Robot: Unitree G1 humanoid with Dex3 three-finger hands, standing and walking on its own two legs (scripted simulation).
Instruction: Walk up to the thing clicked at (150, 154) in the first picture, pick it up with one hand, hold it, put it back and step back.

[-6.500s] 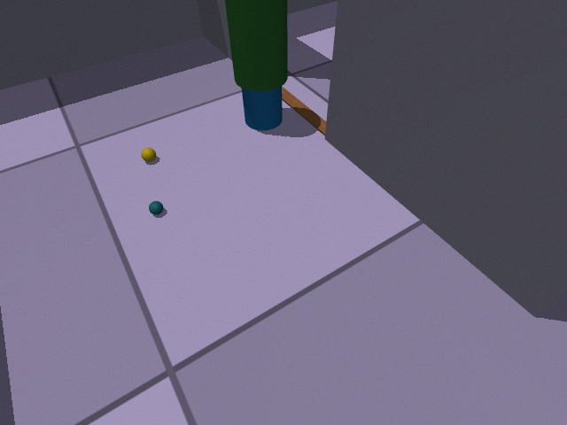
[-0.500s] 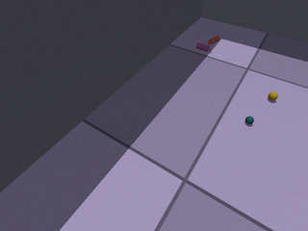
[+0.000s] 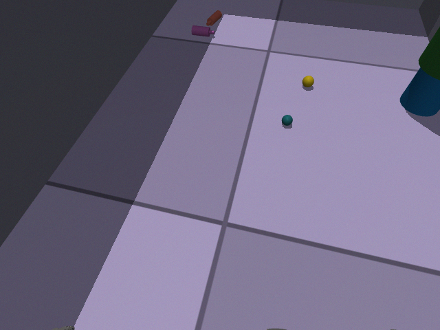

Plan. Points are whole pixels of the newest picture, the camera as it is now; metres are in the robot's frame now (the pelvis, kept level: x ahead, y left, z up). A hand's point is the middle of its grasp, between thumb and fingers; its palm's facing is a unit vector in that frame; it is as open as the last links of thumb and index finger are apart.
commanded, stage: walk up
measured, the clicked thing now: (308, 81) +1.63 -0.57 -0.72
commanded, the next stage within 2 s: stand in 1.24 s
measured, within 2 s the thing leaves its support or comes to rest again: neither
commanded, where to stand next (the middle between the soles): +0.05 -0.01 m, yaw -16 degrees
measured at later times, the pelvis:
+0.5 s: pelvis +0.00 +0.01 +0.00, yaw -11 degrees
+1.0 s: pelvis +0.00 +0.00 +0.01, yaw -15 degrees
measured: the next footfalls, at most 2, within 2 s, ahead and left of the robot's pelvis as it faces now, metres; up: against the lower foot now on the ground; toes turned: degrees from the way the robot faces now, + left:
left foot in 0.32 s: +0.08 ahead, +0.13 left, +0.00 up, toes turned -12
right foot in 0.58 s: +0.02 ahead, -0.13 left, +0.00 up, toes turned -11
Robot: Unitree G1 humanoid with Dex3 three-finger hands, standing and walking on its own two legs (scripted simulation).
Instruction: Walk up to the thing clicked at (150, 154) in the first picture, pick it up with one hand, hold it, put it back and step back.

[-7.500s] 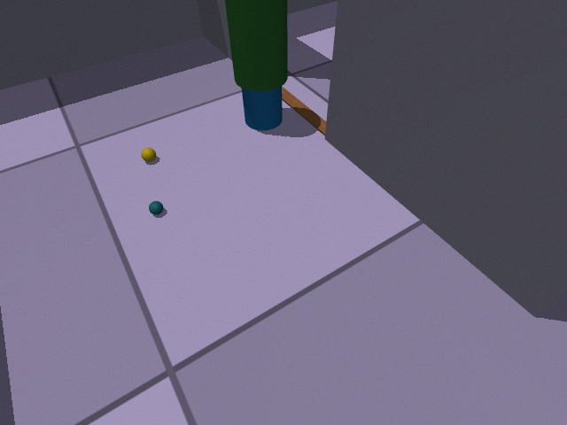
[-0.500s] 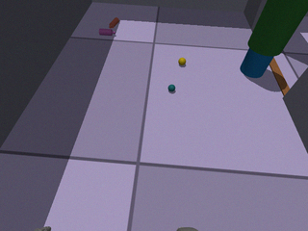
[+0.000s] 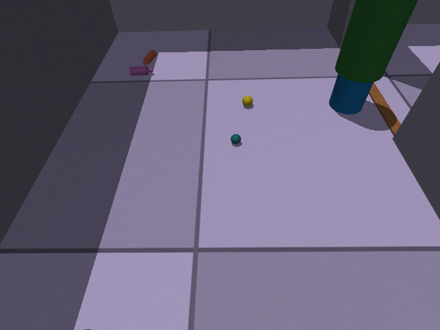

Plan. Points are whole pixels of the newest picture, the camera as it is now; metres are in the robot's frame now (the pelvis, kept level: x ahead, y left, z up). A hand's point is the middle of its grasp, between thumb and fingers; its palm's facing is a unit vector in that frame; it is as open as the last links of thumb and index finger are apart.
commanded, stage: walk up
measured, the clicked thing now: (247, 101) +1.72 -0.13 -0.73
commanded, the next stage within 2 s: stand in 0.24 s
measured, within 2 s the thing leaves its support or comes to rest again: neither
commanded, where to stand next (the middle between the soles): +0.04 +0.01 m, yaw -1 degrees
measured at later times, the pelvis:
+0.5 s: pelvis -0.01 +0.00 +0.01, yaw +0 degrees
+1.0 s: pelvis -0.01 +0.01 +0.01, yaw +1 degrees
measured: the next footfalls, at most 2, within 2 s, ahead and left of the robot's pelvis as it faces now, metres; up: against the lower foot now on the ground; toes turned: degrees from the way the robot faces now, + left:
none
